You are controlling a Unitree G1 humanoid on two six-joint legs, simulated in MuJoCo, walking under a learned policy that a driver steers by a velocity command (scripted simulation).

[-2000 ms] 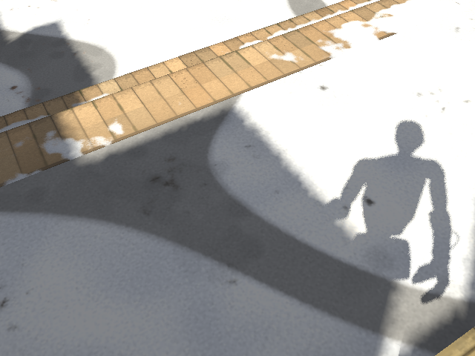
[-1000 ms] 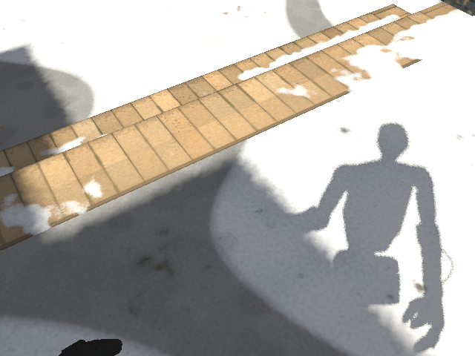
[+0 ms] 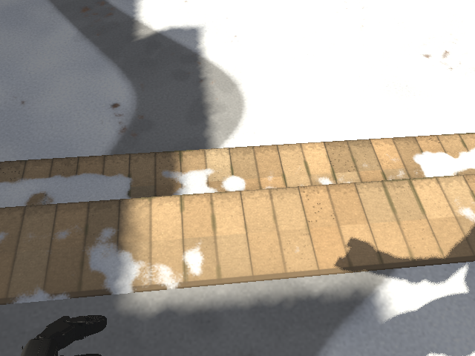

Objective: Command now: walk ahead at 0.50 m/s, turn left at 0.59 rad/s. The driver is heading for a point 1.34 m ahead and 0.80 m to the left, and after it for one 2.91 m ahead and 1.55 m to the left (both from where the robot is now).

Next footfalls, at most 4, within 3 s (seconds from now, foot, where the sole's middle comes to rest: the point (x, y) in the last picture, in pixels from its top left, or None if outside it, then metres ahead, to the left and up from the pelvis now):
0.14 right None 0.27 -0.14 -0.78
0.70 left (142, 345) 0.50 0.22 -0.78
1.16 right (151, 239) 0.83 0.21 -0.78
1.72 left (54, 227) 0.89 0.52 -0.78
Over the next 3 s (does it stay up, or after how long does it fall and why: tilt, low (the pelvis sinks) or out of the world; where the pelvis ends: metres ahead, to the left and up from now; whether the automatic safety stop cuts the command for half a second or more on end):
stays up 1.30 0.84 -0.18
